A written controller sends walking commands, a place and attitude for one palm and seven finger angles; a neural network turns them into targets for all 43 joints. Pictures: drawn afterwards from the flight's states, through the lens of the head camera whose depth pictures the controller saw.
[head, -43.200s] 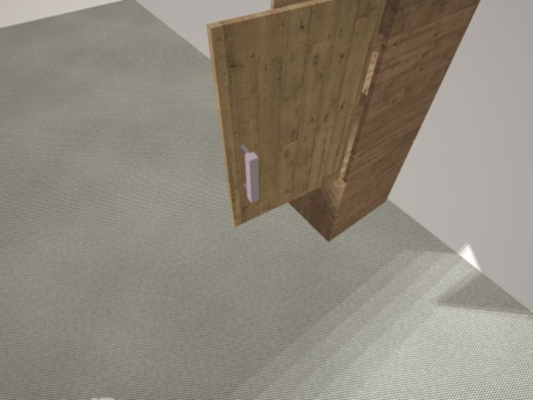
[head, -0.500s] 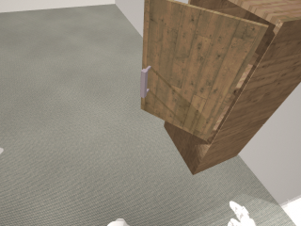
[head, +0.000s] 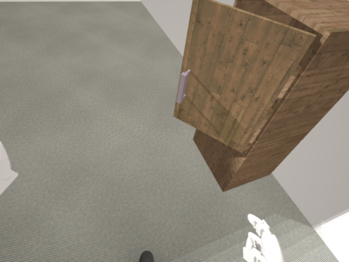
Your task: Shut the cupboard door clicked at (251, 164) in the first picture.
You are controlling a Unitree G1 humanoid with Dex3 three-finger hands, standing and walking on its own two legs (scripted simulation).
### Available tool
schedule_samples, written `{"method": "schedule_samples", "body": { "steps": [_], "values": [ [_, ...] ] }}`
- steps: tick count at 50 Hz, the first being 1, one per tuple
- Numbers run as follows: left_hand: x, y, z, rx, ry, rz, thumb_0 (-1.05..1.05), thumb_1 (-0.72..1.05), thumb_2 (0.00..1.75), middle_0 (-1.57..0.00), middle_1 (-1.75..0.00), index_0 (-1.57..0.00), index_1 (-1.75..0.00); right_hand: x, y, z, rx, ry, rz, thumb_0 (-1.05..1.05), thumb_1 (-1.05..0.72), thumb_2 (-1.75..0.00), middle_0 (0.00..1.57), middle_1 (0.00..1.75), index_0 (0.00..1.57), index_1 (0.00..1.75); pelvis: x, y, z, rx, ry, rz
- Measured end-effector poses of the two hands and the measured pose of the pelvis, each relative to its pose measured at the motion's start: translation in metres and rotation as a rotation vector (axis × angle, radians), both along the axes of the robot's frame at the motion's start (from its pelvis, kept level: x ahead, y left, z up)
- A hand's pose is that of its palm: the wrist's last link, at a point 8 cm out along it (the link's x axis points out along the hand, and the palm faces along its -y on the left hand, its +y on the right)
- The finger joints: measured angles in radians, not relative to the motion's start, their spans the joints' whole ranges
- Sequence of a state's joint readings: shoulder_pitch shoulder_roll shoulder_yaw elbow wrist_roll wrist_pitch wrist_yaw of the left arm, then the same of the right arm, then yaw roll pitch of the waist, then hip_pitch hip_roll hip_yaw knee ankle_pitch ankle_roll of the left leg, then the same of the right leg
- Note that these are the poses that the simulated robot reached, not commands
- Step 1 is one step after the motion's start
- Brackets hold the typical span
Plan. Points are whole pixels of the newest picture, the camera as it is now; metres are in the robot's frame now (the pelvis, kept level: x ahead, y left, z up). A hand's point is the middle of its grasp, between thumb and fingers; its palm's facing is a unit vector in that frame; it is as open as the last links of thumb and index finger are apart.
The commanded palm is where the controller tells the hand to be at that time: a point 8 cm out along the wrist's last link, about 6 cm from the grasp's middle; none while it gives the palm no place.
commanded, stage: stop stepping back and stand still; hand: left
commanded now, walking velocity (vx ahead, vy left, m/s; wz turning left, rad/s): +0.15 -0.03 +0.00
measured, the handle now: (184, 86) +0.85 +0.02 -0.11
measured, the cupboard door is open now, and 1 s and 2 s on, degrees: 36 36 36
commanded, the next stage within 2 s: none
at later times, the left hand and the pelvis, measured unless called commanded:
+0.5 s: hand out of the picture +0.12 +0.26 +0.16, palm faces +0.26 -0.83 -0.49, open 7.4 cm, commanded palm +0.07 +0.31 +0.17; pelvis -0.10 +0.03 -0.01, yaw -5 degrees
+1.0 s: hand out of the picture +0.11 +0.31 +0.18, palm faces +0.42 -0.77 -0.48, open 7.4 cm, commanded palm +0.05 +0.35 +0.17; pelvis -0.10 +0.05 -0.01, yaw -3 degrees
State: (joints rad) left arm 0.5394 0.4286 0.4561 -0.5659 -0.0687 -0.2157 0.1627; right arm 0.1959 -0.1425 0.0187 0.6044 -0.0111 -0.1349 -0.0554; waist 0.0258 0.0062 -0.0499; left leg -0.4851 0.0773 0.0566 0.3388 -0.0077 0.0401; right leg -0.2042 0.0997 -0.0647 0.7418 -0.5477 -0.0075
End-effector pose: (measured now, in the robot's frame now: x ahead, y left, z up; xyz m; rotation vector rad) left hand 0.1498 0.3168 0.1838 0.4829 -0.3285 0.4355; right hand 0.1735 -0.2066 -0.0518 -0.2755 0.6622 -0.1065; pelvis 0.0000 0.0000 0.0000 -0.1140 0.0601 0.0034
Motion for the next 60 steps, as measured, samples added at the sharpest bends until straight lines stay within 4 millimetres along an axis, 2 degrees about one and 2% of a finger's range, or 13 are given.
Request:
{"method": "schedule_samples", "body": {
  "steps": [3, 7, 12, 17, 20, 24, 28, 33, 37, 43, 49, 53, 60],
  "values": [
    [-0.015, -0.012, -0.001, -0.008, 0.015, -0.037, 0.01, 0.89, 0.90, -0.21, -0.30, -0.21, -0.30, -0.018, 0.004, -0.004, 0.007, -0.008, 0.021, 0.01, -0.90, -0.90, 0.21, 0.30, 0.21, 0.31, -0.021, 0.000, -0.004, 0.039, 0.011, -0.008],
    [-0.030, -0.020, 0.000, 0.052, -0.001, -0.107, 0.01, 0.89, 0.90, -0.21, -0.31, -0.21, -0.30, -0.051, -0.002, -0.025, -0.005, 0.017, -0.006, 0.01, -0.90, -0.90, 0.21, 0.30, 0.21, 0.31, -0.050, 0.007, -0.019, 0.057, -0.032, -0.046],
    [-0.036, 0.005, 0.005, 0.058, -0.093, -0.072, 0.01, 0.88, 0.90, -0.22, -0.31, -0.22, -0.30, -0.104, -0.013, -0.039, -0.021, 0.084, -0.153, 0.01, -0.90, -0.90, 0.21, 0.30, 0.21, 0.31, -0.042, 0.019, -0.026, 0.072, -0.067, -0.054],
    [-0.019, 0.022, -0.009, -0.028, -0.048, -0.031, 0.01, 0.89, 0.90, -0.21, -0.31, -0.21, -0.30, -0.147, -0.014, -0.044, -0.028, 0.107, -0.226, 0.01, -0.90, -0.90, 0.21, 0.30, 0.21, 0.30, -0.066, 0.032, -0.022, 0.079, -0.101, -0.067],
    [-0.023, 0.011, -0.010, -0.023, 0.033, -0.089, 0.01, 0.89, 0.90, -0.21, -0.30, -0.21, -0.30, -0.171, -0.008, -0.035, -0.003, 0.123, -0.232, 0.02, -0.90, -0.90, 0.21, 0.30, 0.20, 0.30, -0.081, 0.031, -0.010, 0.074, -0.109, -0.078],
    [-0.053, -0.012, -0.001, 0.052, 0.112, -0.181, 0.01, 0.89, 0.90, -0.21, -0.30, -0.21, -0.30, -0.190, -0.005, -0.028, 0.025, 0.123, -0.232, 0.01, -0.90, -0.90, 0.21, 0.30, 0.21, 0.30, -0.094, 0.028, -0.003, 0.080, -0.096, -0.086],
    [-0.085, -0.016, 0.009, 0.151, 0.088, -0.194, 0.01, 0.89, 0.89, -0.22, -0.31, -0.21, -0.30, -0.196, -0.012, -0.038, 0.011, 0.147, -0.217, 0.01, -0.90, -0.90, 0.21, 0.30, 0.21, 0.30, -0.110, 0.028, -0.010, 0.111, -0.097, -0.103],
    [-0.098, 0.014, 0.018, 0.111, -0.023, -0.045, 0.01, 0.88, 0.89, -0.22, -0.31, -0.22, -0.30, -0.200, -0.017, -0.037, -0.005, 0.153, -0.220, 0.01, -0.90, -0.90, 0.21, 0.30, 0.21, 0.30, -0.110, 0.031, -0.006, 0.127, -0.093, -0.090],
    [-0.093, 0.032, 0.003, -0.010, -0.036, 0.041, 0.01, 0.89, 0.90, -0.21, -0.31, -0.21, -0.30, -0.192, -0.015, -0.034, -0.036, 0.120, -0.210, 0.01, -0.90, -0.90, 0.21, 0.30, 0.21, 0.30, -0.109, 0.041, -0.006, 0.131, -0.080, -0.072],
    [-0.082, 0.032, -0.019, -0.055, 0.010, -0.026, 0.01, 0.89, 0.90, -0.21, -0.30, -0.21, -0.30, -0.169, 0.005, -0.030, -0.054, 0.058, -0.190, 0.01, -0.90, -0.90, 0.21, 0.30, 0.20, 0.30, -0.111, 0.061, -0.015, 0.125, -0.084, -0.054],
    [-0.079, 0.032, 0.006, 0.104, 0.025, -0.062, 0.01, 0.89, 0.90, -0.21, -0.31, -0.21, -0.30, -0.149, 0.038, -0.030, 0.041, 0.043, -0.123, 0.01, -0.90, -0.90, 0.21, 0.30, 0.20, 0.30, -0.105, 0.056, -0.011, 0.123, -0.070, -0.046],
    [-0.077, 0.030, 0.019, 0.153, 0.025, -0.038, 0.01, 0.89, 0.90, -0.21, -0.31, -0.21, -0.30, -0.139, 0.047, -0.042, 0.103, 0.073, -0.090, 0.01, -0.90, -0.90, 0.21, 0.30, 0.21, 0.30, -0.100, 0.053, -0.011, 0.102, -0.057, -0.044],
    [-0.071, 0.042, -0.013, 0.065, 0.171, 0.023, 0.01, 0.89, 0.90, -0.21, -0.31, -0.21, -0.30, -0.135, 0.037, -0.054, 0.090, 0.140, -0.130, 0.01, -0.90, -0.90, 0.21, 0.30, 0.21, 0.30, -0.087, 0.062, -0.011, 0.105, -0.048, -0.042]
  ]
}}
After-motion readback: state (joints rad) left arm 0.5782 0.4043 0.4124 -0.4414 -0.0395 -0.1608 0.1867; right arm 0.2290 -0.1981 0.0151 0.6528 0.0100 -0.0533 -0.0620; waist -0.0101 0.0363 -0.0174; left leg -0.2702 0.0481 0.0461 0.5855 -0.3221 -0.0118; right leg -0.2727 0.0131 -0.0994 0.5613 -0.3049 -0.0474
